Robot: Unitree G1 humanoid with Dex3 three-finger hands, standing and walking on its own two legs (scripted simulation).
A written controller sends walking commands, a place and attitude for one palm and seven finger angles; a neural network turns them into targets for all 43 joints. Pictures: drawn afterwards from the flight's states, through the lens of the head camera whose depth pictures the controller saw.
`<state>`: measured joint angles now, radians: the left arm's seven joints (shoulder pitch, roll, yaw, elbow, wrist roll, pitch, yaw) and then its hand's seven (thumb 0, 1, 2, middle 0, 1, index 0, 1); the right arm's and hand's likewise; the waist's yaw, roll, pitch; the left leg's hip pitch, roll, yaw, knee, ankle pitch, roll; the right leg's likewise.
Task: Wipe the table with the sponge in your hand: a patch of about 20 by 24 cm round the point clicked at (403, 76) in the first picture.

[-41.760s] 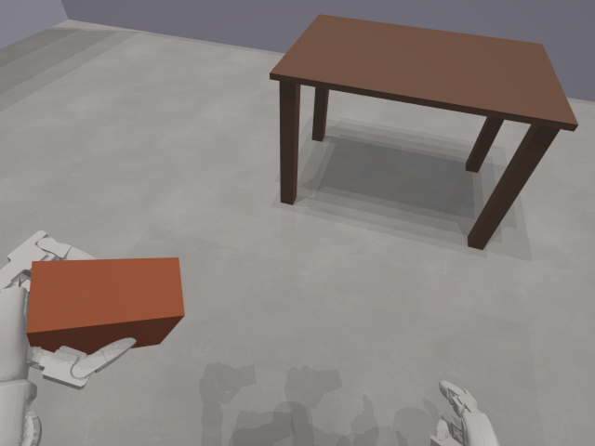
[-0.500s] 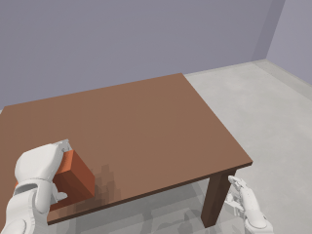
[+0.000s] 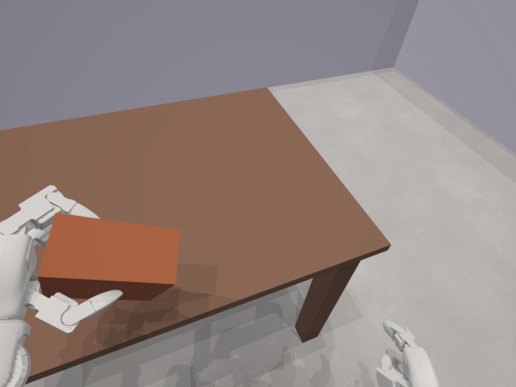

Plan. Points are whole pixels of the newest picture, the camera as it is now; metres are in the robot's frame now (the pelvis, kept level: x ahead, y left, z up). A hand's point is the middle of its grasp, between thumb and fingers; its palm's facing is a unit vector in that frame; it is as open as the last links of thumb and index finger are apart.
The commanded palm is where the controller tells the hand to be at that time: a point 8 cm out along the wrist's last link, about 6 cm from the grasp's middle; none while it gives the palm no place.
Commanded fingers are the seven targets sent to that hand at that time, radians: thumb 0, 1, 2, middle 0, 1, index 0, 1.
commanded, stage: step back with the hand held close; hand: left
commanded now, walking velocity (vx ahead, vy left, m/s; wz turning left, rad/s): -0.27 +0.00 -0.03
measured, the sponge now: (129, 265) +0.22 +0.18 +0.14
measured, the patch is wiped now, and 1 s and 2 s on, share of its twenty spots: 0.95 0.95 0.95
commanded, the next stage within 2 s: stop stepping back and stand still in 1.28 s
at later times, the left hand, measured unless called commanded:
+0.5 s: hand (38, 289) +0.18 +0.25 +0.16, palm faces +0.36 -0.85 -0.40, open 10.4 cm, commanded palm +0.13 +0.29 +0.19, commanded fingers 0.00 0.10 1.30 -1.20 -1.60 -1.20 -1.60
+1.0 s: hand (0, 350) +0.12 +0.26 +0.16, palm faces +0.31 -0.86 -0.40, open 10.4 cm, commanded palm +0.06 +0.31 +0.19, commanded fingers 0.00 0.10 1.30 -1.20 -1.60 -1.20 -1.60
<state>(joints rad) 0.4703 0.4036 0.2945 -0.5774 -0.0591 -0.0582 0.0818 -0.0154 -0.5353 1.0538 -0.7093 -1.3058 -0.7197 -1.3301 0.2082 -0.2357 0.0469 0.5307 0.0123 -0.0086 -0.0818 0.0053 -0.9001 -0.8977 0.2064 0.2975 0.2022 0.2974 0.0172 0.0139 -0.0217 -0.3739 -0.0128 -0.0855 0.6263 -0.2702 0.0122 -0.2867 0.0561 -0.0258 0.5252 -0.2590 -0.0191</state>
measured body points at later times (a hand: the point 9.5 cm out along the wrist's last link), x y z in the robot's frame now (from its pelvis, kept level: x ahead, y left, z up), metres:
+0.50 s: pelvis -0.03 +0.01 -0.01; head -0.02 +0.04 +0.44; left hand +0.15 +0.30 +0.18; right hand +0.16 -0.22 -0.07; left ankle +0.04 +0.11 -0.73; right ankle +0.01 -0.11 -0.73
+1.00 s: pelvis -0.09 +0.02 -0.01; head -0.07 +0.06 +0.44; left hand +0.10 +0.30 +0.18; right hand +0.08 -0.22 -0.07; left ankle -0.10 +0.11 -0.73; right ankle -0.07 -0.11 -0.73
